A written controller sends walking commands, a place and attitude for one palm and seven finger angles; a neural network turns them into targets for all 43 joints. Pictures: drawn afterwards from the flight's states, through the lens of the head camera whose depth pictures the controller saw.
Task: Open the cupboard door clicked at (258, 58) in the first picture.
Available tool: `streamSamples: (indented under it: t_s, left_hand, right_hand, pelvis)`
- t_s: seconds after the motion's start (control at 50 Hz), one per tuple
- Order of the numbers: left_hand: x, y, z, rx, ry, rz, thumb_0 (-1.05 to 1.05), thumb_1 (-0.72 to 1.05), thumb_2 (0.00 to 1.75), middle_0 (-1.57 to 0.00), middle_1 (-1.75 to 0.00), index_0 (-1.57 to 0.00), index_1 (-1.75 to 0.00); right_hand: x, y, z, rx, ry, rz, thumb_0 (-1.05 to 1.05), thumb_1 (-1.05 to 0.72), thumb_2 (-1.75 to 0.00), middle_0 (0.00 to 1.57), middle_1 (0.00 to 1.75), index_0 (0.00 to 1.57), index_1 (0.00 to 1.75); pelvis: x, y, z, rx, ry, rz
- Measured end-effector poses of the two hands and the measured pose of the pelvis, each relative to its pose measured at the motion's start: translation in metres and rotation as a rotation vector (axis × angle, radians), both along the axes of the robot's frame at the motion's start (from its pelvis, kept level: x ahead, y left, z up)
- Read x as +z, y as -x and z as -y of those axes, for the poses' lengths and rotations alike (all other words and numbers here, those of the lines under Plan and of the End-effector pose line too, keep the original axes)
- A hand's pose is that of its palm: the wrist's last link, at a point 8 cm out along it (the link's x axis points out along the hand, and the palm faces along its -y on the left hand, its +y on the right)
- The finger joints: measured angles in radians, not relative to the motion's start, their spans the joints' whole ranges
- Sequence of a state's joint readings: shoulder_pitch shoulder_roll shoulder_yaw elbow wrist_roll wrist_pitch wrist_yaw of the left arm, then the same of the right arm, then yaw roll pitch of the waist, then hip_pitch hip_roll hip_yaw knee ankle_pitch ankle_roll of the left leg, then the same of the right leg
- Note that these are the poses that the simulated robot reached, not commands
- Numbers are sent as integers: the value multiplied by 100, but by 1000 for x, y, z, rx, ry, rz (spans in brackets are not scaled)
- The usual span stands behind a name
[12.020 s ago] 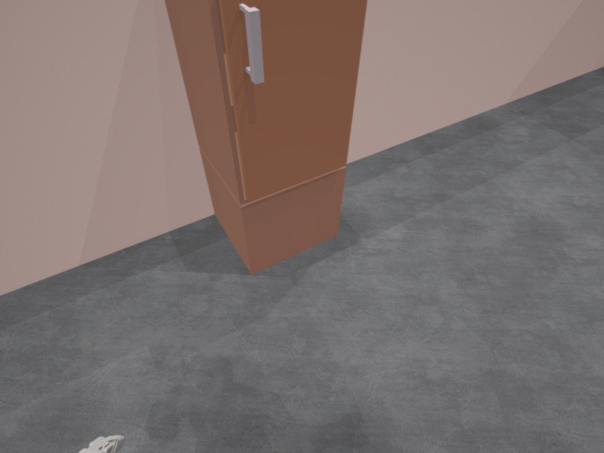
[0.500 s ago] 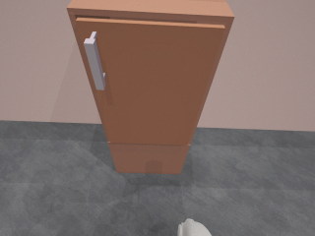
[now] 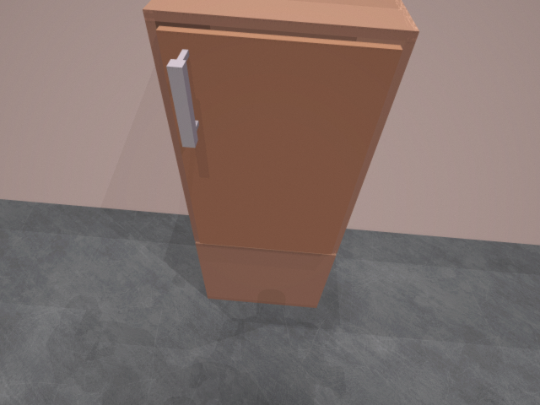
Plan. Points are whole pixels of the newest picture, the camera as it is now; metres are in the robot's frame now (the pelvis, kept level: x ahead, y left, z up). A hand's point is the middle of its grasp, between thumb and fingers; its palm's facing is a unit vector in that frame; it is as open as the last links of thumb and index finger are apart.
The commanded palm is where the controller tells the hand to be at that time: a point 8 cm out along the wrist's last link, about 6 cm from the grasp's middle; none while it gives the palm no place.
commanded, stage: come to a stop and stand still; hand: left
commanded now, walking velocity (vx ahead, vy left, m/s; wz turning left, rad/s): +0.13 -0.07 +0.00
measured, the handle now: (187, 100) +0.55 +0.20 +0.16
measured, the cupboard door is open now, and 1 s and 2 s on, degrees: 0 0 0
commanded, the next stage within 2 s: look again from close up in 0.28 s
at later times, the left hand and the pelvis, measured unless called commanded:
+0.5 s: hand out of the picture -0.02 +0.15 -0.16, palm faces +0.03 -0.99 -0.16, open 7.3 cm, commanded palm none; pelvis +0.00 -0.01 +0.01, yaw +0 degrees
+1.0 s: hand out of the picture -0.01 +0.21 -0.16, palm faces +0.01 -0.98 -0.22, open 7.4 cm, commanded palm none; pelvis -0.04 +0.03 +0.01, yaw -1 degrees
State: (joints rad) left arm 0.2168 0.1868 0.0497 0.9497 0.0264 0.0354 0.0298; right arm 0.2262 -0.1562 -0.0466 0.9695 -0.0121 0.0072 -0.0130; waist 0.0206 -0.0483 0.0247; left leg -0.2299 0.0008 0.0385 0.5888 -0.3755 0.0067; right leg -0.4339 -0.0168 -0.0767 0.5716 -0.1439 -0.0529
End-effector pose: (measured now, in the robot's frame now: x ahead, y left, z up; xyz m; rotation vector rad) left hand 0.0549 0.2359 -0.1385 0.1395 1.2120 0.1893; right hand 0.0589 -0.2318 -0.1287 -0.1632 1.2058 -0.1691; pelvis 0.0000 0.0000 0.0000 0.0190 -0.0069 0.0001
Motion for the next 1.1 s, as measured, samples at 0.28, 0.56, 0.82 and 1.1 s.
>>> streamSamples:
  t_s: [0.28, 0.56, 0.82, 1.1]
  left_hand:
    - [9, 71, 13, 9, 24, -164, 0, 91, 90, -20, -30, -19, -30]
    - [3, 73, 35, -2, 48, -152, 2, 92, 90, -20, -30, -20, -30]
    - [11, 54, -4, -23, -4, -34, 1, 92, 90, -20, -30, -20, -30]
    - [52, 38, -40, 60, -15, 264, 1, 90, 90, -20, -30, -20, -30]
  right_hand:
    - [-11, 79, -22, -37, -71, -167, 1, -92, -90, 20, 30, 20, 30]
    - [-9, 69, -7, -56, -33, -119, 1, -91, -90, 20, 29, 20, 30]
    - [3, 42, -12, -24, -5, -1, 1, -91, -90, 20, 29, 20, 30]
    - [17, 71, -23, -15, 49, 96, 1, -91, -90, 20, 30, 20, 30]
  pelvis:
    - [9, 6, 0, -20, -6, 1]
    - [8, -1, 5, 6, 24, 9]
    - [12, 16, -11, -13, 23, 45]
    - [11, 51, -34, -15, 21, 55]
